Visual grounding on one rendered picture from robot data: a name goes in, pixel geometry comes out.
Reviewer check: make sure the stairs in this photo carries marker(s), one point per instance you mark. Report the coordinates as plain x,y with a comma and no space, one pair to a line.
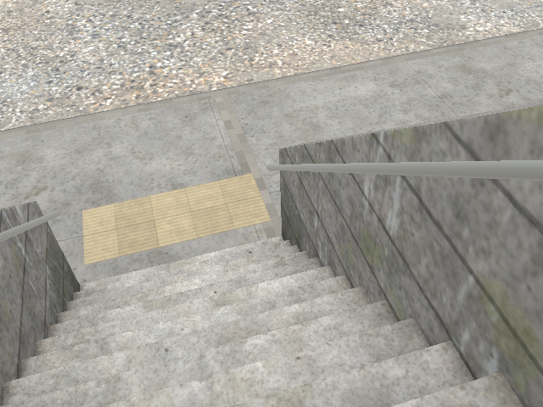
257,325

